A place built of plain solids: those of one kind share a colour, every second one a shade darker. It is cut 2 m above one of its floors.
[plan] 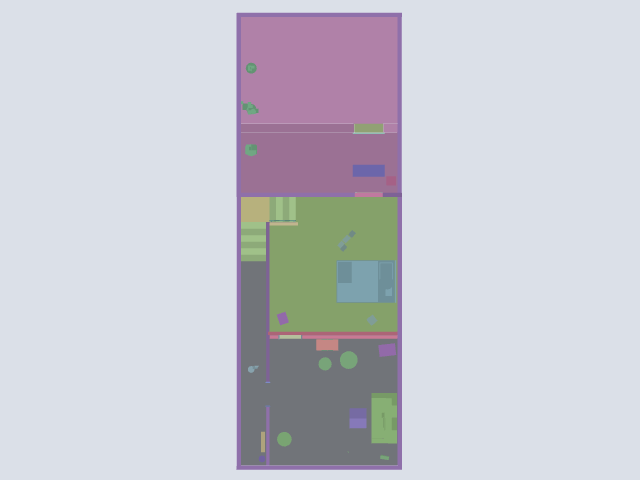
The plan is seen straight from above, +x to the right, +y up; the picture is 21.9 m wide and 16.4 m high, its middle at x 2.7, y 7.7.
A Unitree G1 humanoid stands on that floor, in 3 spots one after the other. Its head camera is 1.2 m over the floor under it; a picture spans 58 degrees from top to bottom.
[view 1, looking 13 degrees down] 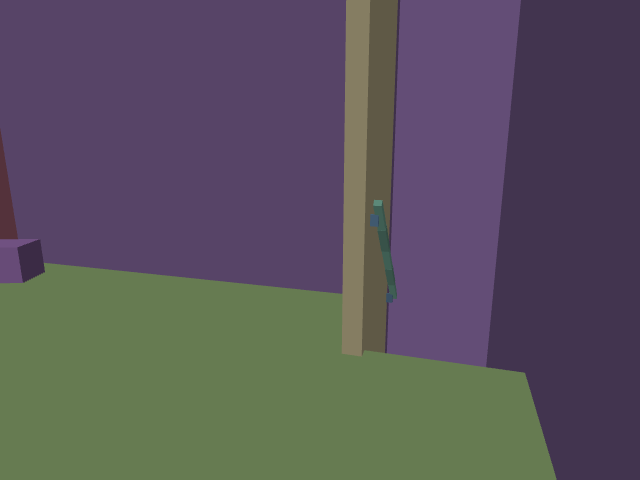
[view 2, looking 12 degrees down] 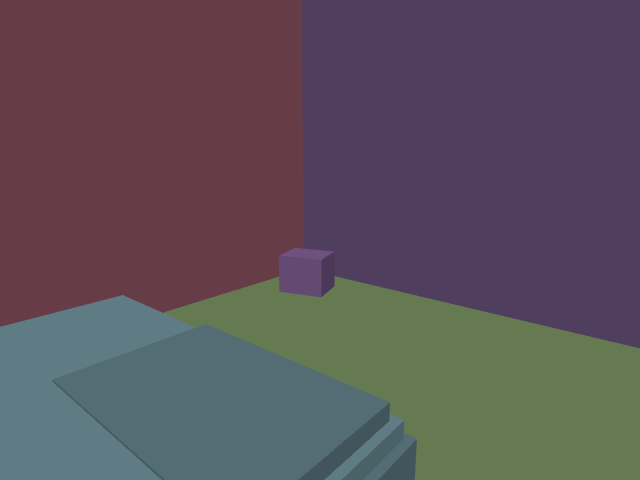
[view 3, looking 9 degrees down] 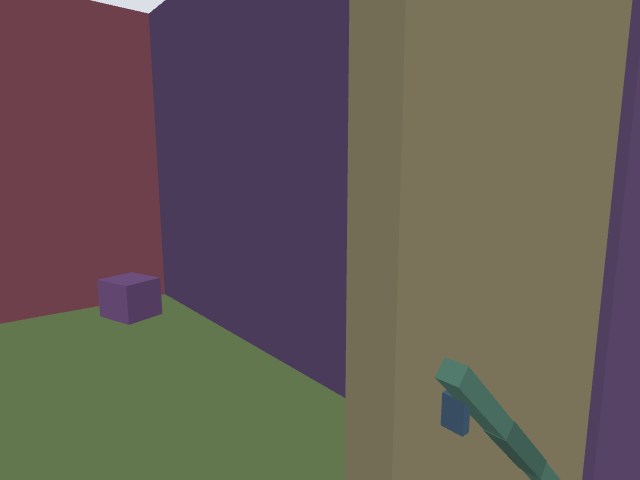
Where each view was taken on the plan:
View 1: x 4.17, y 8.74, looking -163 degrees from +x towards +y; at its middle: wall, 3.43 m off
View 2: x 4.12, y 7.42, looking -140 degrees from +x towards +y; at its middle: wall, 4.19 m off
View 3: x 2.47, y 8.74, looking -130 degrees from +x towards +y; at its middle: wall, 2.35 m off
